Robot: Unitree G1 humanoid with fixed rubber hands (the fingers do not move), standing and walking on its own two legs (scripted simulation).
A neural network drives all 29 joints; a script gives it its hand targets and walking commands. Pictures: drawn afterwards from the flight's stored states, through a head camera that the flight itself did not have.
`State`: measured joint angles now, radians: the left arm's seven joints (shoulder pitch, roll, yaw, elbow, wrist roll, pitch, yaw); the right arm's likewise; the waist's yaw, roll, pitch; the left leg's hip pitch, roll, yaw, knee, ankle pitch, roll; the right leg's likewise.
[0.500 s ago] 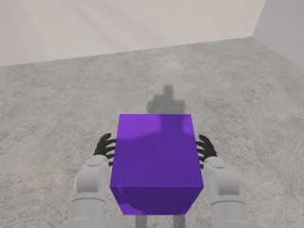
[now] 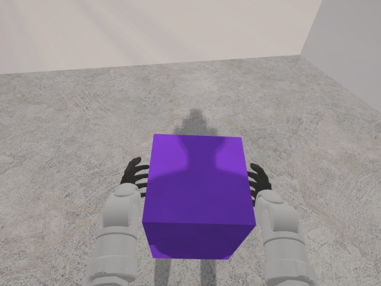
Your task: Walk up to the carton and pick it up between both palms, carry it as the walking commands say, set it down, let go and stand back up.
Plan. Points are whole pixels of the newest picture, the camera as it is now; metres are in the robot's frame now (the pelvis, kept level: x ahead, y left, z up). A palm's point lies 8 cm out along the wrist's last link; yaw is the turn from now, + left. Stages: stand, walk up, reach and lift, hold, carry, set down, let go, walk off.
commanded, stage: hold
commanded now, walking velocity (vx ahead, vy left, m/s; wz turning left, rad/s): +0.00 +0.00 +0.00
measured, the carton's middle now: (194, 201) +0.32 -0.02 -0.03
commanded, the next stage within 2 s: set down in 0.08 s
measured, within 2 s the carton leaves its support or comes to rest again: neither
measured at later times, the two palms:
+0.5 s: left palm (132, 203) +0.29 +0.13 +0.00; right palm (259, 209) +0.28 -0.16 +0.00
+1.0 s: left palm (140, 208) +0.34 +0.12 -0.09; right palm (248, 214) +0.32 -0.17 -0.09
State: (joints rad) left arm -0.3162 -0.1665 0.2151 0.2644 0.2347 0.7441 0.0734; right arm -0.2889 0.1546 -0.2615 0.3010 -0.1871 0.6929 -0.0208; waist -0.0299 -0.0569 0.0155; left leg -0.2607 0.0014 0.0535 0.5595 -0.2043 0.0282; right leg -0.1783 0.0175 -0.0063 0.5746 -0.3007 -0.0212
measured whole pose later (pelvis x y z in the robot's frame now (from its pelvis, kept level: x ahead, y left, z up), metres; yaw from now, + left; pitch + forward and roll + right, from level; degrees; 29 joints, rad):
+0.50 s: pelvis -0.01 -0.01 -0.01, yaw -2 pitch -7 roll +1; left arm -0.36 -0.18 0.33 0.46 0.28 0.58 0.03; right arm -0.33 0.17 -0.31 0.45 -0.27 0.58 -0.02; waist -0.01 -0.02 0.09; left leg -0.27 0.01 0.08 0.60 -0.22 0.03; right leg -0.21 0.02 0.02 0.65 -0.32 -0.02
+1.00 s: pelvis -0.03 +0.00 -0.05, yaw -2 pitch +9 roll +0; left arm -0.55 -0.18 0.43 0.56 0.28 0.31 0.05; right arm -0.55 0.13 -0.41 0.58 -0.23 0.31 -0.01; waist -0.03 -0.01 0.12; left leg -0.78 -0.02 0.05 0.91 -0.29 0.04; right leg -0.73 0.03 0.03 0.97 -0.41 -0.01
